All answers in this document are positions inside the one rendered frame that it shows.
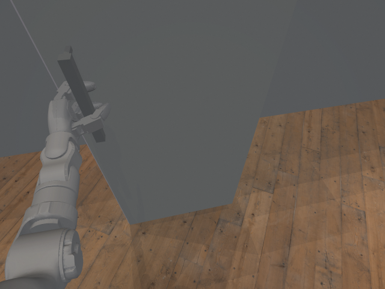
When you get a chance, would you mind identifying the handle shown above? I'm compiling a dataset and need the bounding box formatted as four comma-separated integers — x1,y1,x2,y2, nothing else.
57,46,105,143

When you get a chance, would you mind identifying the left robot forearm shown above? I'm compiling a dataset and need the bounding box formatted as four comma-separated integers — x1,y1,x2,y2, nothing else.
5,131,82,280

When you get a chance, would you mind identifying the left robot hand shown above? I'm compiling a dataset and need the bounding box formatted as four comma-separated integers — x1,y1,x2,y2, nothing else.
48,81,111,141

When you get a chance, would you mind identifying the fridge door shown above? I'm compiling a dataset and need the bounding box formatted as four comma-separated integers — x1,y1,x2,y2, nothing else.
12,0,297,225

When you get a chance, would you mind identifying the left robot upper arm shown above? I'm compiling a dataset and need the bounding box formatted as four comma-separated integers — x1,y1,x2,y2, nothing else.
0,228,83,289

